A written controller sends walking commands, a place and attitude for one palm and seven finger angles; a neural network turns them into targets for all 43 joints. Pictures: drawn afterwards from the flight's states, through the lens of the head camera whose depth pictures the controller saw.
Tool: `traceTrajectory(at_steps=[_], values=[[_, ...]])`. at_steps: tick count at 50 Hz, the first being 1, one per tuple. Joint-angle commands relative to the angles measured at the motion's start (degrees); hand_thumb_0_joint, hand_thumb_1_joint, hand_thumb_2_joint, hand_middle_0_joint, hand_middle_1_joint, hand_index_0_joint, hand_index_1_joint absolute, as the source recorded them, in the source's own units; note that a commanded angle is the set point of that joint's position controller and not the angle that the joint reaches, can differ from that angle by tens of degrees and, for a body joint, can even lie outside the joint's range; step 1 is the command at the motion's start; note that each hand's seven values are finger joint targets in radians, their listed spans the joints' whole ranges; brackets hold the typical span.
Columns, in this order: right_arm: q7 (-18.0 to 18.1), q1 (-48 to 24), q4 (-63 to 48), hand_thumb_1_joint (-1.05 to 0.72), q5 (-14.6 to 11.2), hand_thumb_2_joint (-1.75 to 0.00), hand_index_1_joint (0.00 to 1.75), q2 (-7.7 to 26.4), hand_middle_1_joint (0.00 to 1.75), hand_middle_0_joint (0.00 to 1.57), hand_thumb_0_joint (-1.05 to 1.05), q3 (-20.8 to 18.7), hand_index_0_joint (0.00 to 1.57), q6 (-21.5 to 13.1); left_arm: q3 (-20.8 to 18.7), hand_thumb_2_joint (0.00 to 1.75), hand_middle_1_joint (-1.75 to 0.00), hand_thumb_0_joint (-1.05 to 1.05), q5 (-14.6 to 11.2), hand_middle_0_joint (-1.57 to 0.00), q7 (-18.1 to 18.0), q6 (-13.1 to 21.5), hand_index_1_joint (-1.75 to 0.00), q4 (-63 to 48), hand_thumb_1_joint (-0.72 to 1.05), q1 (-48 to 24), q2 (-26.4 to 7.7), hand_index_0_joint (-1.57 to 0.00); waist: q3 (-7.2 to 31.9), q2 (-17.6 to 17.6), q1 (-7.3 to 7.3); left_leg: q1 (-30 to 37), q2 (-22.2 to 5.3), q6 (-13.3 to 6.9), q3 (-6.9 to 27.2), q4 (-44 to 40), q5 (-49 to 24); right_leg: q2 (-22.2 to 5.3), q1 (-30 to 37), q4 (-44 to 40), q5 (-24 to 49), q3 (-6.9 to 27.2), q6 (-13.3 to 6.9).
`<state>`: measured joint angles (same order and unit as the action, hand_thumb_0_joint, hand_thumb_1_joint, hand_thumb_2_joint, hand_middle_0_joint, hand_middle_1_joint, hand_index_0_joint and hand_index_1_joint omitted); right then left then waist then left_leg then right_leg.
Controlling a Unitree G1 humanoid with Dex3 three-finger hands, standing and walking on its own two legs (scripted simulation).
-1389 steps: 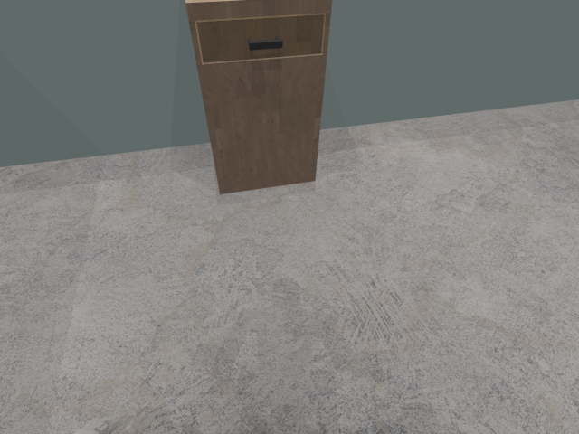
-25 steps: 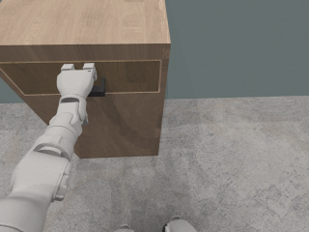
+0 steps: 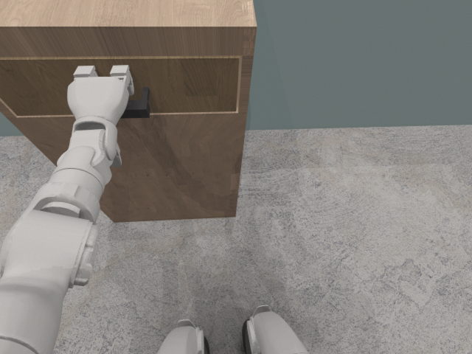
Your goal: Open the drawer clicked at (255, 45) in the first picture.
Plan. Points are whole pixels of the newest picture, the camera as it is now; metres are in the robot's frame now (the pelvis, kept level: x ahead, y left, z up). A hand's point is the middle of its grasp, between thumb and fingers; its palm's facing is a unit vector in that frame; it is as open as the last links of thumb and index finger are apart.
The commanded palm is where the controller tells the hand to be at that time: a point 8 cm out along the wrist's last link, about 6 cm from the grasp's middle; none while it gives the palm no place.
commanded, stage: lower the fingers behind the handle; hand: left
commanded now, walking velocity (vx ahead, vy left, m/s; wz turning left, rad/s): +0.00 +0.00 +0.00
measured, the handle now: (117, 101) +0.57 +0.17 +0.04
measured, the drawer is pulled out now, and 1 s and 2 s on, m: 0.00 0.00 0.00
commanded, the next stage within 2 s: lift the fingers back up to retry in 0.12 s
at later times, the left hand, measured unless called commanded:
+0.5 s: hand (107, 116) +0.53 +0.18 +0.05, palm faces -0.04 +0.01 -1.00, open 13.5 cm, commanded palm +0.52 +0.18 +0.11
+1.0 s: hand (96, 99) +0.53 +0.18 +0.09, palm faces -0.04 -0.02 -1.00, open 13.2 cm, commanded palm +0.51 +0.19 +0.16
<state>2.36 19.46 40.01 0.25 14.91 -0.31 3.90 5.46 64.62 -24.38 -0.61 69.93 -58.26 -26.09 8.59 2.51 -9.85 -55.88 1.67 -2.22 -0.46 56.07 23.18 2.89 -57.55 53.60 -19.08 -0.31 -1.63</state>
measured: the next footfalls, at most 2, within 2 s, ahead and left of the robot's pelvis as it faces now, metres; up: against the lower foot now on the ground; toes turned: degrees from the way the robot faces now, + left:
none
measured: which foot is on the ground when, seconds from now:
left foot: down 0.00-1.00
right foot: down 0.00-1.00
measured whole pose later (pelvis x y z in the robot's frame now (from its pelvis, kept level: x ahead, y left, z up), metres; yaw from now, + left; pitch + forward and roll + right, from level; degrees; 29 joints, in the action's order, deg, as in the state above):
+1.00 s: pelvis +0.06 +0.00 +0.04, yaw +0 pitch +16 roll -1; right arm 1.7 16.1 39.6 -0.5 14.2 -2.6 6.1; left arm 6.9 61.2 -16.1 2.4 55.9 -44.9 -23.1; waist 7.3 3.3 -4.7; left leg -34.0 1.7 -2.0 0.0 40.2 21.9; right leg 3.0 -36.1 38.9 -18.6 0.4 -1.9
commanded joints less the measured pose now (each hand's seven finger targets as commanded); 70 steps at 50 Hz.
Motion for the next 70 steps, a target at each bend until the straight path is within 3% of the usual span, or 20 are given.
traceTrajectory(at_steps=[1, 4, 5, 11, 15, 19, 26, 34, 37, 41, 45, 50, 54, 55, 58, 61, 63, 66, 69, 70], values=[[1.0, 8.3, -3.0, -0.9, -0.1, -0.9, 0.3, 9.9, 0.3, 0.2, 0.0, -3.1, 0.2, -1.2, -1.7, 0.3, -1.2, 0.0, -0.4, -0.3, 1.9, -4.2, -1.2, -4.2, -0.5, -26.7, -15.6, -0.3, 20.3, -2.0, -2.79, 9.5, 0.0, -1.0, 1.2, -8.0, -0.4, -0.5, 15.3, -9.9, -1.2, 1.6, 0.5], [1.3, 8.1, -3.3, -0.9, -0.1, -0.9, 0.3, 10.3, 0.3, 0.2, 0.0, -2.7, 0.2, -1.3, -3.4, 0.3, -1.2, 0.0, -0.1, -0.3, 2.7, -3.6, -1.2, -4.1, -0.5, -25.4, -18.4, -0.3, 20.3, -1.7, -1.84, 8.6, 0.0, -1.1, 1.2, -8.2, 1.2, -0.6, 15.3, -9.6, -2.7, 1.7, 0.5], [1.4, 8.0, -3.7, -0.9, -0.1, -0.9, 0.3, 9.9, 0.3, 0.2, 0.0, -2.7, 0.2, -1.6, -1.9, 0.3, -1.2, 0.0, -0.3, -0.3, 3.0, -3.4, -1.2, -4.3, -0.5, -25.6, -16.4, -0.3, 19.7, -1.3, -2.31, 8.5, 0.2, -1.2, 1.0, -8.1, 1.7, -0.6, 15.1, -10.0, -3.1, 1.8, 0.5], [1.7, 8.4, -4.1, -0.9, -0.1, -0.9, 0.3, 9.7, 0.3, 0.2, 0.0, -2.8, 0.2, -2.3, -2.3, 0.3, -1.2, 0.0, -0.7, -0.3, 3.8, -0.9, -1.2, -5.6, -0.5, -25.7, -16.5, -0.3, 20.1, -1.0, -2.31, 8.2, 0.0, -1.1, 1.4, -7.5, 1.8, -0.7, 14.3, -9.2, -3.3, 1.7, 0.3], [1.5, 8.7, -4.9, -0.9, 0.0, -0.9, 0.3, 9.6, 0.3, 0.2, 0.0, -3.3, 0.2, -2.2, -3.8, 0.3, -1.2, 0.0, -0.9, -0.3, 2.8, 0.4, -1.2, -12.5, -0.5, -27.6, -17.9, -0.3, 26.9, 2.4, -0.7, 14.4, -0.1, -0.9, 1.8, -8.3, -2.2, -0.3, 16.8, -9.1, -0.2, 1.5, 0.0], [1.5, 8.7, -4.6, -0.9, -0.2, -0.9, 0.3, 9.5, 0.3, 0.2, 0.0, -3.6, 0.2, -2.0, -4.4, 0.3, -1.2, 0.0, -1.5, -0.3, 2.0, 0.5, -1.2, -15.1, -0.5, -28.2, -18.0, -0.3, 27.2, 2.6, -0.25, 18.2, -0.4, -0.6, 2.3, -10.0, -4.3, -0.1, 18.1, -10.5, 1.2, 1.0, 0.0], [1.3, 8.5, -3.7, -0.9, 0.0, -0.9, 0.3, 9.3, 0.3, 0.2, 0.0, -4.3, 0.2, -1.8, -4.5, 0.3, -1.2, 0.0, -2.5, -0.3, 1.0, 2.2, -1.2, -21.6, -0.5, -31.0, -16.8, -0.3, 28.8, 2.9, -0.31, 26.2, -0.6, -0.2, 2.7, -12.1, -12.3, 0.4, 21.5, -12.8, 7.1, 0.5, -0.3], [0.8, 7.3, -3.5, -0.9, 0.3, -0.9, 0.3, 8.8, 0.3, 0.2, 0.0, -5.0, 0.2, -1.1, -7.0, 0.3, -1.2, 0.0, -2.7, -0.3, 0.3, 4.2, -1.2, -29.3, -0.5, -27.5, -17.7, -0.3, 30.0, 5.5, 2.02, 34.1, -0.4, 0.6, 1.9, -13.6, -25.1, 0.7, 26.9, -14.1, 17.0, 0.1, -0.7], [0.2, 6.6, -3.3, -0.9, 0.4, -0.9, 0.3, 8.3, 0.3, 0.2, 0.0, -5.5, 0.2, -0.7, -4.6, 0.3, -1.2, 0.0, -3.1, -0.3, 0.3, 4.4, -1.2, -32.7, -0.5, -26.8, -13.7, -0.3, 30.6, 6.0, 1.79, 38.9, -1.0, 1.4, 2.3, -13.5, -33.0, 0.9, 27.0, -14.4, 20.3, -0.4, -0.6], [-0.2, 5.4, -3.4, -0.9, 0.1, -0.9, 0.3, 8.1, 0.3, 0.2, 0.0, -5.7, 0.2, 0.1, -4.2, 0.3, -1.2, 0.0, -4.3, -0.3, 1.4, 3.3, -1.2, -34.4, -0.5, -25.3, -12.7, -0.3, 29.9, 4.4, 2.37, 40.6, -1.0, 1.5, 2.0, -14.5, -38.4, 0.8, 30.7, -15.3, 24.1, -0.3, -0.6], [-0.3, 4.5, -3.0, -0.9, -0.5, -0.9, 0.3, 8.0, 0.3, 0.2, 0.0, -5.5, 0.2, 0.9, -4.4, 0.3, -1.2, 0.0, -4.6, -0.3, 3.3, 1.4, -1.2, -28.0, -0.5, -19.8, -12.5, -0.3, 23.4, -1.4, 2.65, 35.1, -0.4, 0.4, 0.6, -16.7, -30.9, 0.4, 33.9, -17.2, 24.8, 0.4, -0.3], [0.0, 2.6, -4.0, -0.9, -0.8, -0.9, 0.3, 7.7, 0.3, 0.2, 0.0, -5.1, 0.2, 1.4, -3.8, 0.3, -1.2, 0.0, -4.1, -0.3, 5.3, 2.5, -1.2, -27.9, -0.5, -17.8, -12.5, -0.3, 22.0, -1.7, 3.27, 33.6, 0.2, 0.0, -0.4, -17.9, -29.0, -0.3, 36.9, -17.7, 27.1, 1.4, -0.3], [-0.1, 2.0, -4.6, -0.9, -0.7, -0.9, 0.3, 7.5, 0.3, 0.2, 0.0, -5.3, 0.2, 1.3, -4.8, 0.3, -1.2, 0.0, -3.1, -0.3, 5.4, 3.9, -1.2, -29.4, -0.5, -17.2, -13.7, -0.3, 23.7, 0.6, 4.1, 34.9, 0.2, 0.1, -0.6, -17.6, -29.7, -0.4, 36.6, -17.4, 26.6, 1.8, -0.5], [-0.2, 2.0, -4.7, -0.9, -0.6, -0.9, 0.3, 7.2, 0.3, 0.2, 0.0, -5.4, 0.2, 1.2, -2.7, 0.3, -1.2, 0.0, -3.1, -0.3, 5.5, 4.0, -1.2, -29.1, -0.5, -16.7, -11.0, -0.3, 23.7, 0.8, 3.78, 35.4, 0.3, 0.1, -0.6, -17.4, -30.0, -0.3, 36.1, -17.4, 26.4, 1.6, -0.5], [-0.2, 2.2, -4.2, -0.9, -0.7, -0.9, 0.3, 7.6, 0.3, 0.2, 0.0, -5.5, 0.2, 1.3, -5.8, 0.3, -1.2, 0.0, -2.8, -0.3, 5.3, 4.0, -1.2, -27.1, -0.5, -15.6, -14.4, -0.3, 23.4, -0.1, 4.09, 34.4, 0.2, 0.1, -0.7, -17.1, -29.2, -0.3, 36.2, -17.1, 26.4, 1.8, -0.5], [-0.5, 2.2, -4.3, -0.9, -0.6, -0.9, 0.3, 7.5, 0.3, 0.2, 0.0, -5.5, 0.2, 1.1, -2.7, 0.3, -1.2, 0.0, -3.4, -0.3, 5.4, 3.7, -1.2, -27.5, -0.5, -17.8, -10.9, -0.3, 23.1, 0.0, 3.21, 33.8, 0.4, 0.1, -0.8, -17.3, -27.9, -0.4, 36.0, -17.5, 25.6, 1.9, -0.5], [-0.3, 2.4, -4.1, -0.9, -0.7, -0.9, 0.3, 7.8, 0.3, 0.2, 0.0, -5.7, 0.2, 1.2, -5.7, 0.3, -1.2, 0.0, -3.2, -0.3, 5.3, 3.6, -1.2, -26.9, -0.5, -16.6, -14.6, -0.3, 23.7, -0.8, 3.88, 33.3, 0.4, 0.0, -0.9, -17.4, -27.1, -0.4, 37.1, -17.4, 26.1, 2.2, -0.3], [-0.4, 2.3, -4.0, -0.9, -0.7, -0.9, 0.3, 7.6, 0.3, 0.2, 0.0, -5.7, 0.2, 1.0, -3.4, 0.3, -1.2, 0.0, -3.8, -0.3, 5.6, 4.0, -1.2, -27.8, -0.5, -18.2, -11.7, -0.3, 24.0, -0.6, 3.2, 33.5, 0.4, 0.0, -1.0, -17.5, -27.7, -0.5, 37.6, -17.7, 27.0, 2.2, -0.3], [-0.4, 2.3, -4.2, -0.9, -0.6, -0.9, 0.3, 7.6, 0.3, 0.2, 0.0, -5.8, 0.2, 1.1, -5.7, 0.3, -1.2, 0.0, -3.6, -0.3, 5.6, 4.4, -1.2, -28.2, -0.5, -15.3, -14.1, -0.3, 25.5, -0.1, 4.75, 33.7, 0.4, 0.0, -1.0, -17.8, -28.3, -0.4, 39.0, -17.3, 27.3, 2.3, -0.3], [-0.4, 2.1, -4.2, -0.9, -0.7, -0.9, 0.3, 7.6, 0.3, 0.2, 0.0, -5.7, 0.2, 1.1, -4.2, 0.3, -1.2, 0.0, -3.6, -0.3, 5.7, 4.4, -1.2, -28.3, -0.5, -15.7, -12.7, -0.3, 24.0, -0.2, 4.1, 33.4, 0.4, 0.0, -1.0, -18.0, -27.3, -0.4, 38.2, -17.6, 26.6, 2.2, -0.3]])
